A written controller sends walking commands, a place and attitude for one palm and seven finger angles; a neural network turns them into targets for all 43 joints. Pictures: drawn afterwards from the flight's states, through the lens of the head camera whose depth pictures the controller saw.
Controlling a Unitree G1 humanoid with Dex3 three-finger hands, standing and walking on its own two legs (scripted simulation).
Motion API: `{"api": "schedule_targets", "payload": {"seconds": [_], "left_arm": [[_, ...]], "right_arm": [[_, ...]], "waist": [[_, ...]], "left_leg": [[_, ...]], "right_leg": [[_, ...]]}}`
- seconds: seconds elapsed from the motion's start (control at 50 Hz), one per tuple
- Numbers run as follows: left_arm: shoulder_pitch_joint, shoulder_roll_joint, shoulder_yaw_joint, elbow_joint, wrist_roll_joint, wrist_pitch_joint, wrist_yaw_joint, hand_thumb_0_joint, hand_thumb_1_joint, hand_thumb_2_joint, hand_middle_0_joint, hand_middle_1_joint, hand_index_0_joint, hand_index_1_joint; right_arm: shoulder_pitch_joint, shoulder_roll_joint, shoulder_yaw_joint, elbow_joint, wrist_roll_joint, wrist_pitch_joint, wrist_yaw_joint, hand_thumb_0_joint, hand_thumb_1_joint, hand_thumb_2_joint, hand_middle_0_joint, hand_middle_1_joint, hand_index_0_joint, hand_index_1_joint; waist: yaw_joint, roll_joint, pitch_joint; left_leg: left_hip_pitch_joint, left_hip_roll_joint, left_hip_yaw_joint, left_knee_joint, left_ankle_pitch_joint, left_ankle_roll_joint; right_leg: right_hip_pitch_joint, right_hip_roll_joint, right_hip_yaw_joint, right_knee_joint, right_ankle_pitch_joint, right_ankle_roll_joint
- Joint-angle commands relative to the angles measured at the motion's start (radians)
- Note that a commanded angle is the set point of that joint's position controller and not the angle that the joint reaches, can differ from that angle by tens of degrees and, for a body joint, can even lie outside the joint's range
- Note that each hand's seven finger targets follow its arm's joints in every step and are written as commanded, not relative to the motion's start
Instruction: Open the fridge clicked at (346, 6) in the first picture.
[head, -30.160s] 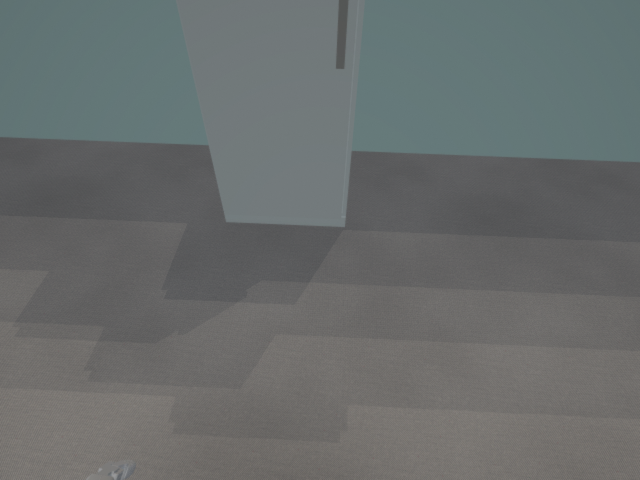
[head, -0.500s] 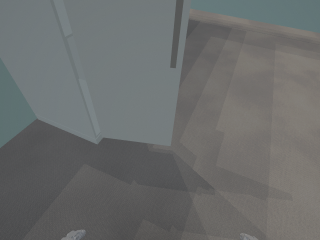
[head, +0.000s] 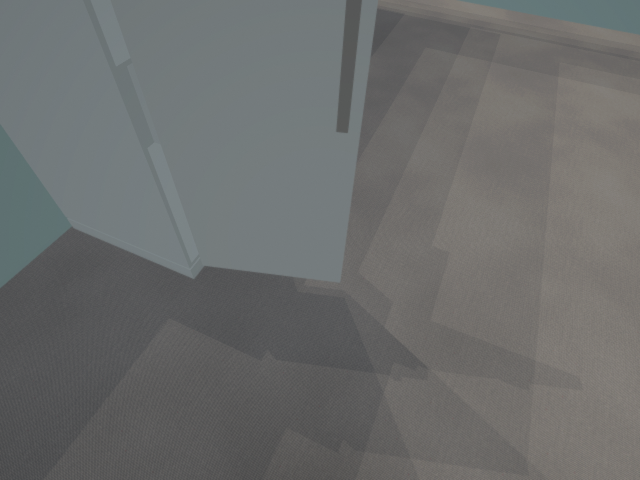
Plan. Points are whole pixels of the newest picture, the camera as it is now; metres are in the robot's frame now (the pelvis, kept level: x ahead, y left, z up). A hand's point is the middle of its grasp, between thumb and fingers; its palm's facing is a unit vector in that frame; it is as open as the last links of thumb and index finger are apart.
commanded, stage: let the arm hang, fingers relaxed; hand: right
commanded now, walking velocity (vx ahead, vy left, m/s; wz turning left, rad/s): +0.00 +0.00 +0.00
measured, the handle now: (353, 10) +0.80 +0.01 +0.21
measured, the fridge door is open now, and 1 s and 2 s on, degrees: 73 73 73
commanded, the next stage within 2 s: look to check the result in 0.36 s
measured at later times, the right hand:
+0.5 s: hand out of the picture +0.03 -0.19 -0.18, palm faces -0.03 +0.98 -0.20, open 7.3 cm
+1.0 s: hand out of the picture +0.02 -0.19 -0.18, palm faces -0.03 +0.98 -0.18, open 7.3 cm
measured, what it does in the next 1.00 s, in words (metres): stands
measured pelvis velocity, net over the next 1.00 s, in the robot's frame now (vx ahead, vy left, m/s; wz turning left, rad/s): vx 0.01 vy -0.02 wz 0.02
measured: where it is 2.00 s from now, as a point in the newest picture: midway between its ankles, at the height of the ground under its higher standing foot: outside the picture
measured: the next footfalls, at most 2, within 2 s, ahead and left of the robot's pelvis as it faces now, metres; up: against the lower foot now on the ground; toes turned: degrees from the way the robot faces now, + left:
none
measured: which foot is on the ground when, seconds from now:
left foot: down 0.00-1.00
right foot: down 0.00-1.00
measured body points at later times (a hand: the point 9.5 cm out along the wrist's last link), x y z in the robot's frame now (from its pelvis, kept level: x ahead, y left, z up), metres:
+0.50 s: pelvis +0.01 -0.01 +0.00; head +0.03 -0.01 +0.45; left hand +0.01 +0.21 -0.16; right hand +0.03 -0.24 -0.16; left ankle +0.00 +0.12 -0.74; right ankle +0.01 -0.10 -0.74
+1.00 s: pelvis +0.01 -0.02 +0.00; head +0.03 -0.03 +0.45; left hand +0.00 +0.20 -0.16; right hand +0.02 -0.24 -0.16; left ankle +0.00 +0.12 -0.74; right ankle +0.01 -0.10 -0.74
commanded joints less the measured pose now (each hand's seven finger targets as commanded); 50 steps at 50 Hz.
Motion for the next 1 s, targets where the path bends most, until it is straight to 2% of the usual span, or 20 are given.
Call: {"api": "schedule_targets", "payload": {"seconds": [0.0, 0.02, 0.06, 0.1, 0.12, 0.2, 0.22, 0.3, 0.32, 0.36, 0.44, 0.5, 0.52, 0.58, 0.62, 0.7, 0.72, 0.82, 0.88, 0.98], "left_arm": [[0.056, 0.095, 0.021, -0.016, 0.002, -0.017, 0.006, 0.0, 0.9, 0.9, -0.2, -0.3, -0.2, -0.3], [0.063, 0.097, 0.022, -0.016, 0.001, -0.018, 0.005, 0.0, 0.9, 0.9, -0.2, -0.3, -0.2, -0.3], [0.049, 0.093, 0.022, -0.013, 0.004, -0.016, 0.005, 0.0, 0.9, 0.9, -0.2, -0.3, -0.2, -0.3], [0.053, 0.093, 0.022, -0.013, 0.004, -0.019, 0.005, 0.0, 0.9, 0.9, -0.2, -0.3, -0.2, -0.3], [0.055, 0.096, 0.023, -0.015, 0.001, -0.019, 0.004, 0.0, 0.9, 0.9, -0.2, -0.3, -0.2, -0.3], [0.048, 0.1, 0.022, -0.014, 0.003, -0.02, 0.004, 0.0, 0.9, 0.9, -0.2, -0.3, -0.2, -0.3], [0.052, 0.101, 0.023, -0.016, 0.0, -0.021, 0.003, 0.0, 0.9, 0.9, -0.2, -0.3, -0.2, -0.3], [0.045, 0.103, 0.023, -0.014, 0.003, -0.02, 0.004, 0.0, 0.9, 0.9, -0.2, -0.3, -0.2, -0.3], [0.051, 0.105, 0.024, -0.018, 0.0, -0.021, 0.004, 0.0, 0.9, 0.9, -0.2, -0.3, -0.2, -0.3], [0.048, 0.102, 0.024, -0.016, 0.001, -0.022, 0.004, 0.0, 0.9, 0.9, -0.2, -0.3, -0.2, -0.3], [0.046, 0.103, 0.025, -0.015, -0.001, -0.021, 0.005, 0.0, 0.9, 0.9, -0.2, -0.3, -0.2, -0.3], [0.046, 0.104, 0.024, -0.015, -0.001, -0.023, 0.006, 0.0, 0.9, 0.9, -0.2, -0.3, -0.2, -0.3], [0.054, 0.105, 0.026, -0.017, -0.003, -0.024, 0.006, 0.0, 0.9, 0.9, -0.2, -0.3, -0.2, -0.3], [0.049, 0.1, 0.024, -0.012, -0.002, -0.025, 0.007, 0.0, 0.9, 0.9, -0.2, -0.3, -0.2, -0.3], [0.056, 0.104, 0.025, -0.013, -0.004, -0.025, 0.007, 0.0, 0.9, 0.9, -0.2, -0.3, -0.2, -0.3], [0.049, 0.097, 0.023, -0.008, -0.002, -0.025, 0.009, 0.0, 0.9, 0.9, -0.2, -0.3, -0.2, -0.3], [0.053, 0.099, 0.026, -0.013, -0.004, -0.025, 0.009, 0.0, 0.9, 0.9, -0.2, -0.3, -0.2, -0.3], [0.057, 0.099, 0.025, -0.013, -0.004, -0.026, 0.01, 0.0, 0.9, 0.9, -0.2, -0.3, -0.2, -0.3], [0.057, 0.095, 0.024, -0.008, -0.002, -0.025, 0.009, 0.0, 0.9, 0.9, -0.2, -0.3, -0.2, -0.3], [0.058, 0.094, 0.025, -0.008, -0.002, -0.024, 0.008, 0.0, 0.9, 0.9, -0.2, -0.3, -0.2, -0.3]], "right_arm": [[0.039, -0.107, -0.021, -0.026, -0.001, -0.007, -0.012, 0.0, -0.9, -0.9, 0.2, 0.3, 0.2, 0.3], [0.044, -0.109, -0.023, -0.027, -0.002, -0.009, -0.014, 0.0, -0.9, -0.9, 0.2, 0.3, 0.2, 0.3], [0.036, -0.106, -0.022, -0.027, -0.002, -0.006, -0.013, 0.0, -0.9, -0.9, 0.2, 0.3, 0.2, 0.3], [0.031, -0.108, -0.024, -0.031, -0.002, -0.007, -0.012, 0.0, -0.9, -0.9, 0.2, 0.3, 0.2, 0.3], [0.036, -0.114, -0.024, -0.031, -0.003, -0.01, -0.012, 0.0, -0.9, -0.9, 0.2, 0.3, 0.2, 0.3], [0.021, -0.111, -0.024, -0.035, -0.002, -0.009, -0.011, 0.0, -0.9, -0.9, 0.2, 0.3, 0.2, 0.3], [0.032, -0.117, -0.025, -0.036, -0.003, -0.011, -0.012, 0.0, -0.9, -0.9, 0.2, 0.3, 0.2, 0.3], [0.021, -0.113, -0.023, -0.036, -0.003, -0.009, -0.011, 0.0, -0.9, -0.9, 0.2, 0.3, 0.2, 0.3], [0.033, -0.115, -0.024, -0.036, -0.003, -0.011, -0.011, 0.0, -0.9, -0.9, 0.2, 0.3, 0.2, 0.3], [0.031, -0.114, -0.024, -0.033, -0.003, -0.011, -0.011, 0.0, -0.9, -0.9, 0.2, 0.3, 0.2, 0.3], [0.04, -0.111, -0.021, -0.027, -0.003, -0.011, -0.011, 0.0, -0.9, -0.9, 0.2, 0.3, 0.2, 0.3], [0.051, -0.106, -0.02, -0.023, -0.002, -0.011, -0.011, 0.0, -0.9, -0.9, 0.2, 0.3, 0.2, 0.3], [0.059, -0.109, -0.022, -0.024, -0.004, -0.014, -0.012, 0.0, -0.9, -0.9, 0.2, 0.3, 0.2, 0.3], [0.06, -0.102, -0.02, -0.018, -0.003, -0.011, -0.012, 0.0, -0.9, -0.9, 0.2, 0.3, 0.2, 0.3], [0.071, -0.102, -0.02, -0.016, -0.004, -0.013, -0.013, 0.0, -0.9, -0.9, 0.2, 0.3, 0.2, 0.3], [0.069, -0.094, -0.019, -0.011, -0.003, -0.009, -0.012, 0.0, -0.9, -0.9, 0.2, 0.3, 0.2, 0.3], [0.082, -0.094, -0.019, -0.011, -0.004, -0.011, -0.013, 0.0, -0.9, -0.9, 0.2, 0.3, 0.2, 0.3], [0.082, -0.093, -0.019, -0.011, -0.004, -0.011, -0.014, 0.0, -0.9, -0.9, 0.2, 0.3, 0.2, 0.3], [0.072, -0.093, -0.018, -0.01, -0.003, -0.009, -0.013, 0.0, -0.9, -0.9, 0.2, 0.3, 0.2, 0.3], [0.074, -0.093, -0.018, -0.009, -0.004, -0.008, -0.012, 0.0, -0.9, -0.9, 0.2, 0.3, 0.2, 0.3]], "waist": [[-0.001, 0.021, -0.015], [-0.003, 0.033, -0.034], [-0.003, 0.006, 0.001], [-0.002, 0.001, -0.015], [-0.004, 0.022, -0.029], [-0.001, 0.003, -0.009], [-0.003, 0.02, -0.026], [0.001, -0.004, -0.001], [-0.001, 0.015, -0.02], [0.001, 0.015, -0.028], [0.004, 0.028, -0.015], [0.003, 0.013, -0.016], [0.003, 0.024, -0.047], [0.003, 0.01, -0.021], [0.001, 0.034, -0.032], [0.002, 0.0, 0.0], [0.0, 0.017, -0.022], [0.001, 0.023, -0.023], [0.002, 0.017, 0.004], [0.002, 0.014, 0.009]], "left_leg": [[-0.04, 0.09, -0.1, -0.07, 0.09, 0.025], [-0.028, 0.087, -0.098, -0.064, 0.102, 0.025], [-0.046, 0.089, -0.1, -0.069, 0.079, 0.024], [-0.033, 0.088, -0.103, -0.065, 0.096, 0.024], [-0.027, 0.089, -0.1, -0.065, 0.105, 0.023], [-0.035, 0.089, -0.105, -0.067, 0.097, 0.021], [-0.026, 0.09, -0.103, -0.068, 0.113, 0.021], [-0.042, 0.089, -0.107, -0.072, 0.093, 0.02], [-0.033, 0.09, -0.103, -0.072, 0.103, 0.019], [-0.031, 0.09, -0.106, -0.069, 0.112, 0.018], [-0.04, 0.09, -0.108, -0.077, 0.103, 0.017], [-0.042, 0.092, -0.11, -0.076, 0.109, 0.018], [-0.025, 0.091, -0.108, -0.072, 0.132, 0.018], [-0.038, 0.093, -0.106, -0.073, 0.117, 0.017], [-0.03, 0.092, -0.107, -0.073, 0.128, 0.017], [-0.045, 0.092, -0.104, -0.074, 0.1, 0.016], [-0.037, 0.091, -0.106, -0.074, 0.112, 0.017], [-0.033, 0.091, -0.106, -0.074, 0.111, 0.016], [-0.043, 0.092, -0.104, -0.075, 0.099, 0.015], [-0.049, 0.092, -0.102, -0.077, 0.075, 0.014]], "right_leg": [[0.032, -0.102, 0.117, -0.089, 0.1, -0.004], [0.038, -0.103, 0.118, -0.084, 0.116, -0.005], [0.03, -0.1, 0.114, -0.094, 0.089, -0.004], [0.036, -0.101, 0.113, -0.095, 0.105, -0.005], [0.042, -0.102, 0.115, -0.088, 0.115, -0.006], [0.043, -0.102, 0.112, -0.102, 0.11, -0.006], [0.053, -0.103, 0.114, -0.092, 0.126, -0.007], [0.051, -0.103, 0.11, -0.107, 0.102, -0.006], [0.061, -0.104, 0.112, -0.1, 0.115, -0.008], [0.07, -0.104, 0.109, -0.102, 0.124, -0.009], [0.071, -0.104, 0.108, -0.102, 0.11, -0.009], [0.081, -0.103, 0.107, -0.105, 0.117, -0.011], [0.093, -0.104, 0.107, -0.092, 0.14, -0.012], [0.085, -0.104, 0.105, -0.103, 0.131, -0.012], [0.09, -0.104, 0.109, -0.097, 0.143, -0.014], [0.077, -0.103, 0.108, -0.11, 0.117, -0.013], [0.089, -0.103, 0.11, -0.1, 0.128, -0.015], [0.089, -0.104, 0.111, -0.103, 0.127, -0.015], [0.075, -0.103, 0.11, -0.113, 0.114, -0.014], [0.069, -0.102, 0.11, -0.121, 0.078, -0.014]]}}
